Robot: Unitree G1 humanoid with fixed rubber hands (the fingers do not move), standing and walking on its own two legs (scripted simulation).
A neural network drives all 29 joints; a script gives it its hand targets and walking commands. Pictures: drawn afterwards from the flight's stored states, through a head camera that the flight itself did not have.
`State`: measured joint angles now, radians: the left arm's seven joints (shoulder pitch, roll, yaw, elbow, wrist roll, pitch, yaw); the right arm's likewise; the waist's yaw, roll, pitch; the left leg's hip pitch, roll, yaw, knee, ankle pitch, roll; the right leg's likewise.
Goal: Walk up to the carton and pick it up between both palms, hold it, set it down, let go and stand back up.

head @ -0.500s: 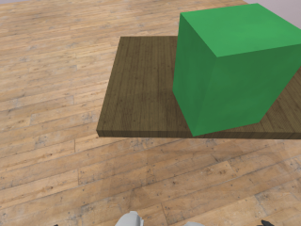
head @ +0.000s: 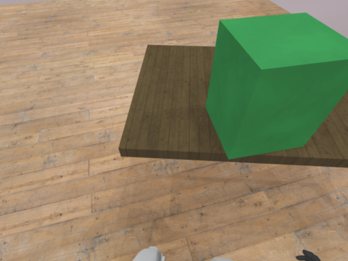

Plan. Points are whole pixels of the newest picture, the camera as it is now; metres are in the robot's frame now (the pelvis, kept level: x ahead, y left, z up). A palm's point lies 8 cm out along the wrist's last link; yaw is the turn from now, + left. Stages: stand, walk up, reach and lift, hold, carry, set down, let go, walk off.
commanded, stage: walk up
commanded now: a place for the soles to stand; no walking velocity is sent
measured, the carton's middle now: (265, 89) +0.52 -0.21 +0.12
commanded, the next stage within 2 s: none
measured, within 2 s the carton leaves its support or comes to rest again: neither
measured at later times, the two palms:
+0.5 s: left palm out of the picture +0.03 +0.18 -0.13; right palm out of the picture +0.00 -0.46 -0.10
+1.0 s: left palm out of the picture +0.06 +0.08 -0.08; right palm out of the picture +0.05 -0.54 -0.12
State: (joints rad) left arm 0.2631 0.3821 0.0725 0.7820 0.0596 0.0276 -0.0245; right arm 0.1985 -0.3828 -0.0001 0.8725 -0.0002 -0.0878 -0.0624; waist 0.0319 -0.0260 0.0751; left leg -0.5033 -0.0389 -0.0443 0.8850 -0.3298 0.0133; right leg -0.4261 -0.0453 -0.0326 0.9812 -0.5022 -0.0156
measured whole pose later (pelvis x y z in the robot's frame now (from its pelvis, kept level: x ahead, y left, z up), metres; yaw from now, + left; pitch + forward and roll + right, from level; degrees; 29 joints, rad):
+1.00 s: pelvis -0.02 -0.23 +0.00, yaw -3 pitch -2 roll +2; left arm 0.27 0.34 0.10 0.78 0.03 -0.05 0.01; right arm 0.23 -0.41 0.00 0.89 0.00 -0.04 -0.06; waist 0.04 0.03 0.11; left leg -0.57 -0.06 -0.12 1.13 -0.48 0.01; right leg -0.39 0.02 -0.08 0.92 -0.50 -0.08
